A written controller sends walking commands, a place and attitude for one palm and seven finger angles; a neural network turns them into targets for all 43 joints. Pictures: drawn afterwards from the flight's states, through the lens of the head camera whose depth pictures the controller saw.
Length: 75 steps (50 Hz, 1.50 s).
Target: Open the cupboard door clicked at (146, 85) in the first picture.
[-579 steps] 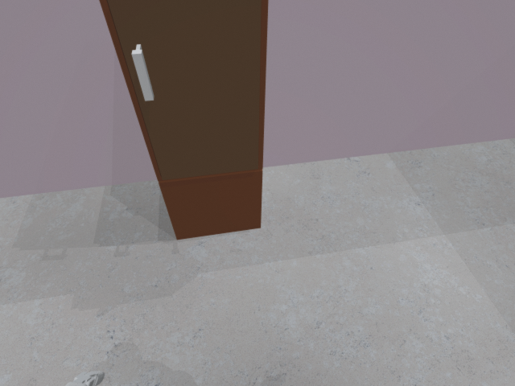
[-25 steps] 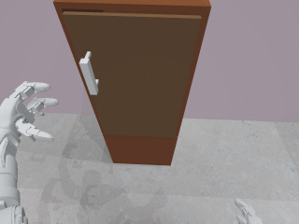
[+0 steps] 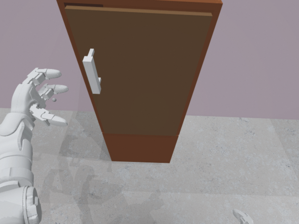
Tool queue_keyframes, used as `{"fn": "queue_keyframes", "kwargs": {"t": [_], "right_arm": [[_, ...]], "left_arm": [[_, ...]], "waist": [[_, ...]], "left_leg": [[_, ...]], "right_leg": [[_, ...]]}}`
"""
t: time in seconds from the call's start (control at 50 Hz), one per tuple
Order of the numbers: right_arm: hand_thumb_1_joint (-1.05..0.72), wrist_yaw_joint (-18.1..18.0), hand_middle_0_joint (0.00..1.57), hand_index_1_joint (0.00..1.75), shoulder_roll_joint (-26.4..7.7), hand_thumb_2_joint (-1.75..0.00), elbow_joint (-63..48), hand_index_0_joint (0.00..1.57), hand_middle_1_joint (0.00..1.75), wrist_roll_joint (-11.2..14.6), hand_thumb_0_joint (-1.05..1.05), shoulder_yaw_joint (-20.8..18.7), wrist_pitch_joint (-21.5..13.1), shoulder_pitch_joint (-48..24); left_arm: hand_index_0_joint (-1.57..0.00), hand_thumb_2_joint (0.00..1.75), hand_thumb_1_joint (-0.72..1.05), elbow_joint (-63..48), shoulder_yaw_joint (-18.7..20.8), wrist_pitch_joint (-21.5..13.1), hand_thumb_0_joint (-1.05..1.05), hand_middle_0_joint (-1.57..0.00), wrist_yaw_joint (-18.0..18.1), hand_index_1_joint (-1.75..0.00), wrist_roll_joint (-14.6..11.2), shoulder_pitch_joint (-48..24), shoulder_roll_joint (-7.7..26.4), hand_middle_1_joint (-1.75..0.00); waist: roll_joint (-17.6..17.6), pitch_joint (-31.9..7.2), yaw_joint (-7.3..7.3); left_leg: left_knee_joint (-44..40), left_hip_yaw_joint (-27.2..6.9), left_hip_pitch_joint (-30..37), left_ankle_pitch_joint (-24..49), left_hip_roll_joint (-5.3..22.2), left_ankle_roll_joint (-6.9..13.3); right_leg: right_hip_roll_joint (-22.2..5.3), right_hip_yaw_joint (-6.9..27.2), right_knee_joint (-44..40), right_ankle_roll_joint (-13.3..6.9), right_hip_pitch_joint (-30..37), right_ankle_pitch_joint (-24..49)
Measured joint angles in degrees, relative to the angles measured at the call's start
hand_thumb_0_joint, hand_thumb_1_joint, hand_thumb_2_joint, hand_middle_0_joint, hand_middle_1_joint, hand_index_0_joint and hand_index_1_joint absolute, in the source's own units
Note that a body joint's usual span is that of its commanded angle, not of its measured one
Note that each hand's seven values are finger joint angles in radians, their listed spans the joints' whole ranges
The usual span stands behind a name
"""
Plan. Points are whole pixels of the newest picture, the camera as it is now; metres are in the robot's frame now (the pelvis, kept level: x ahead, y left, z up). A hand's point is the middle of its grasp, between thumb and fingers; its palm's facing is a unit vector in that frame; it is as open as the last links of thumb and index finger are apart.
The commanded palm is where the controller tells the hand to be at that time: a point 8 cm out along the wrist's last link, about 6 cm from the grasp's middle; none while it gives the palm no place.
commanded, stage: move the hooked fingers beside the handle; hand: left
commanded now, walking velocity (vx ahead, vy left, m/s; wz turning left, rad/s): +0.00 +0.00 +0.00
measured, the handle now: (94, 71) +0.53 +0.18 +0.10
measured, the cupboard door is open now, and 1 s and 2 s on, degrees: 0 0 0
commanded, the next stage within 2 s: none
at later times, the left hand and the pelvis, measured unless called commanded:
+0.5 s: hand (69, 82) +0.47 +0.24 +0.11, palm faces -0.02 -1.00 +0.02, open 14.0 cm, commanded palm +0.44 +0.29 +0.10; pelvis +0.00 +0.02 -0.01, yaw -1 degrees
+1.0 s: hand (72, 78) +0.49 +0.23 +0.10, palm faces +0.01 -1.00 +0.01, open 13.9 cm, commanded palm +0.46 +0.29 +0.10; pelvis +0.01 +0.00 -0.01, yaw -2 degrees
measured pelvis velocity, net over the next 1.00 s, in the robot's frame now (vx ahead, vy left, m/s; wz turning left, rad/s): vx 0.01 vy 0.00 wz -0.03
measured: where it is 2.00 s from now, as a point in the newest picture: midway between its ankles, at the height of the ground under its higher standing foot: outside the picture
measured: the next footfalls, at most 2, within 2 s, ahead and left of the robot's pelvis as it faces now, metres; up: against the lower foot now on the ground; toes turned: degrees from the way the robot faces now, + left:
none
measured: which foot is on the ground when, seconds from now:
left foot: down 0.00-1.00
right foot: down 0.00-1.00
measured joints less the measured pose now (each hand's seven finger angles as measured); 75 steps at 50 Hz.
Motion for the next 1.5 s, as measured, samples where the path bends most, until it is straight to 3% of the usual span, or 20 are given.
{"fn": "queue_keyframes", "kwargs": {"t": [0.22, 0.42, 0.56, 0.66, 0.82, 0.94, 1.12, 1.26, 1.38, 1.5], "right_arm": [[-0.90, 0.99, 0.20, 0.30, 0.00, -0.90, 0.22, 0.21, 0.30, -0.58, 0.01, -0.03, 2.31, 1.49], [-0.90, 1.85, 0.20, 0.30, 0.07, -0.90, 2.28, 0.21, 0.30, -1.48, 0.01, -0.54, 4.53, 3.70], [-0.90, 1.97, 0.20, 0.30, -0.06, -0.90, 2.09, 0.21, 0.30, -1.80, 0.01, -0.48, 6.25, 4.80], [-0.90, 2.08, 0.20, 0.30, -0.28, -0.90, 2.36, 0.21, 0.30, -1.90, 0.01, -0.44, 7.40, 5.60], [-0.90, 1.62, 0.20, 0.30, -0.68, -0.90, 1.79, 0.21, 0.30, -1.84, 0.00, -0.01, 8.23, 5.51], [-0.90, 1.60, 0.20, 0.30, -0.68, -0.90, 1.00, 0.21, 0.30, -1.71, 0.00, -0.05, 8.96, 5.73], [-0.90, 1.31, 0.20, 0.30, -0.59, -0.90, -0.39, 0.21, 0.30, -1.06, 0.00, 0.06, 9.74, 4.86], [-0.90, 1.52, 0.20, 0.30, -0.50, -0.90, -0.35, 0.21, 0.30, -0.95, 0.00, -0.35, 9.80, 4.02], [-0.90, 1.42, 0.20, 0.30, -0.34, -0.90, -0.52, 0.21, 0.30, -0.95, 0.00, 0.02, 9.50, 2.13], [-0.90, 1.75, 0.20, 0.30, 0.09, -0.90, -0.56, 0.21, 0.30, -1.54, 0.00, -0.03, 8.99, 1.77]], "left_arm": [[-0.30, 0.30, -0.50, 6.35, -2.04, -0.53, -0.01, -0.30, 2.05, -1.20, 1.69, -6.17, 0.24, -1.20], [-0.30, 0.30, -0.50, 9.93, -2.57, -3.53, -0.01, -0.30, 4.78, -1.20, 3.36, -11.20, -0.21, -1.20], [-0.30, 0.30, -0.50, 15.18, -0.50, -3.97, -0.01, -0.30, 5.67, -1.20, 5.03, -14.37, 2.27, -1.20], [-0.30, 0.30, -0.50, 17.26, -0.12, -5.78, -0.01, -0.30, 5.57, -1.20, 5.17, -16.12, 3.30, -1.20], [-0.30, 0.30, -0.50, 21.28, 0.25, -5.18, -0.01, -0.30, 5.00, -1.20, 6.14, -19.42, 5.72, -1.20], [-0.31, 0.30, -0.50, 19.62, 2.41, -6.28, -0.01, -0.30, 4.53, -1.21, 5.94, -17.48, 6.25, -1.20], [-0.30, 0.30, -0.50, 19.46, 2.71, -4.53, -0.01, -0.30, 1.90, -1.20, 4.98, -16.11, 8.56, -1.20], [-0.30, 0.30, -0.50, 15.37, 1.12, -5.15, -0.01, -0.30, 0.61, -1.20, 2.82, -13.74, 5.97, -1.20], [-0.30, 0.30, -0.50, 17.65, -0.94, -3.28, -0.01, -0.30, 2.09, -1.20, 3.67, -16.04, 4.63, -1.20], [-0.30, 0.30, -0.50, 15.68, -0.07, -5.55, -0.01, -0.30, 4.77, -1.20, 4.85, -16.17, 3.30, -1.20]], "waist": [[0.16, -0.64, -1.06], [0.10, -0.67, -2.43], [0.12, -0.92, -4.05], [0.34, -0.80, -4.32], [0.15, -0.51, -5.43], [-0.19, -1.03, -5.41], [-0.16, -1.20, -4.83], [-0.01, -1.89, -3.35], [-0.01, -1.55, -3.54], [0.09, -1.38, -3.86]], "left_leg": [[0.58, 0.40, -1.73, -0.36, -0.65, 0.96], [1.36, 0.43, -3.88, -0.54, -0.78, 1.09], [2.19, 0.96, -5.40, -0.89, -0.17, 0.96], [3.07, 0.82, -6.33, -1.22, 0.23, 0.77], [4.49, 0.52, -8.98, -1.45, 0.78, 0.29], [4.74, 0.81, -9.09, -1.98, 1.45, -0.07], [4.79, 0.47, -8.72, -2.51, 1.86, -0.30], [4.61, 0.09, -8.07, -2.75, 1.50, -0.14], [5.38, -0.44, -8.67, -2.86, 0.92, 0.17], [5.83, -0.09, -9.52, -2.90, 0.80, 0.32]], "right_leg": [[-0.66, 0.37, 0.50, 1.07, -1.66, -0.29], [-0.82, 0.34, 1.08, 1.40, -3.69, -0.37], [-0.26, 0.83, 1.82, 1.15, -5.41, -0.40], [0.14, 0.64, 2.35, 0.85, -6.21, -0.53], [0.63, 0.24, 3.51, 0.25, -8.77, -0.65], [1.31, 0.58, 3.57, -0.13, -9.00, -0.84], [1.77, 0.35, 3.00, -0.41, -8.36, -1.06], [1.48, 0.04, 2.67, -0.21, -7.48, -1.41], [0.90, -0.56, 3.47, 0.08, -7.86, -1.84], [0.74, -0.27, 4.06, 0.40, -8.82, -1.86]]}}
